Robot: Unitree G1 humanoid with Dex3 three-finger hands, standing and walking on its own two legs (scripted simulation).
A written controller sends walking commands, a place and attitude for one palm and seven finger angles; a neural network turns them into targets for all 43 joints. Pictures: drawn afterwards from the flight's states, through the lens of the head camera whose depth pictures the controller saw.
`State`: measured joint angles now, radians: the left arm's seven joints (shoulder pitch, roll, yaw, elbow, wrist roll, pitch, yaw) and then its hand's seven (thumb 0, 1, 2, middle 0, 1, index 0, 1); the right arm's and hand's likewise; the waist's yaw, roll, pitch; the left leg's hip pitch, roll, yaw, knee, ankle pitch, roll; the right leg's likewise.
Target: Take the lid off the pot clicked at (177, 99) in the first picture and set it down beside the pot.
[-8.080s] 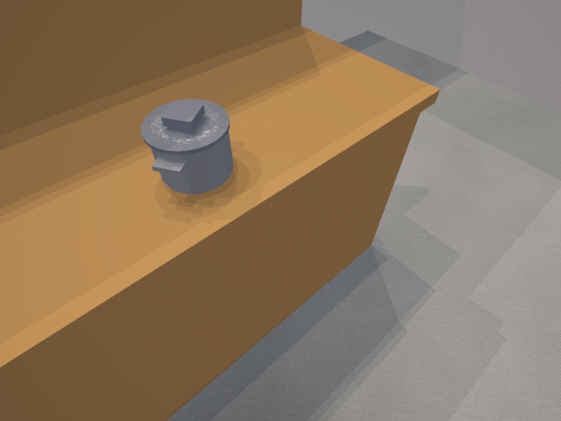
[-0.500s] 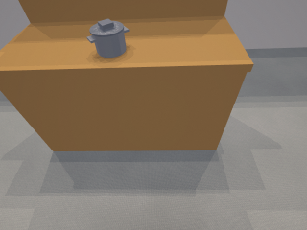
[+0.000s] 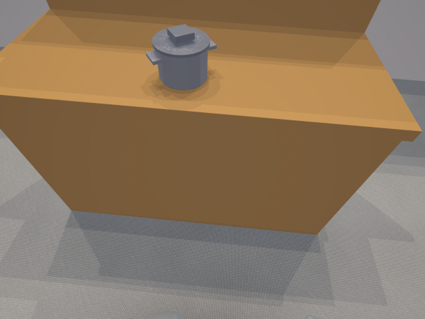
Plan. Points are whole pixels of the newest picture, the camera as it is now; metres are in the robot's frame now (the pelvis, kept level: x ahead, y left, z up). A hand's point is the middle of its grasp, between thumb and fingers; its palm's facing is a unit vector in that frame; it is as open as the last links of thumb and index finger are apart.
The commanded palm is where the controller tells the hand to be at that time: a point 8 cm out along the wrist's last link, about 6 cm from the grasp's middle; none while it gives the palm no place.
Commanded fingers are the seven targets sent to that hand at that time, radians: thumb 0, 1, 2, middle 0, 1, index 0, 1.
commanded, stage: take the last steps up to it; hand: left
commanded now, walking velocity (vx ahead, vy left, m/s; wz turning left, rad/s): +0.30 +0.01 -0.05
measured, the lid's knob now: (180, 33) +0.75 +0.17 +0.14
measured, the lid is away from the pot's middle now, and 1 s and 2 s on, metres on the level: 0.00 0.00 0.00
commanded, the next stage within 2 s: come to a stop and stand still in 0.40 s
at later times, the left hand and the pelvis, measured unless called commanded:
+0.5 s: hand (151, 260) +0.25 +0.16 -0.14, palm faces +0.02 -0.97 -0.24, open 7.2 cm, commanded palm none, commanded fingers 0.00 0.90 0.90 -0.20 -0.30 -0.20 -0.30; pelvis +0.18 -0.02 +0.02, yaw -2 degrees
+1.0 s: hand (139, 245) +0.28 +0.21 -0.16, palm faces +0.01 -0.97 -0.26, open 7.3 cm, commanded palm none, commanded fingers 0.00 0.90 0.90 -0.20 -0.30 -0.20 -0.30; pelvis +0.22 +0.00 +0.01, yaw -3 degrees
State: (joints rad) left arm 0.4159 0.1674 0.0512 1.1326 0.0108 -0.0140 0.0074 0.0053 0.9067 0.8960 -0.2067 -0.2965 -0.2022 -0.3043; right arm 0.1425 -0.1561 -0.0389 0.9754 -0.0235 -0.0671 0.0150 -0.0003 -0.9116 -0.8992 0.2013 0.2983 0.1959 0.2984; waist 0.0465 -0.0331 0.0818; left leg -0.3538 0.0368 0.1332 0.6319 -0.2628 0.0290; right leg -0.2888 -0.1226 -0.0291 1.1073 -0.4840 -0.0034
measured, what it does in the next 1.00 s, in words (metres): walks ahead: right foot, then left foot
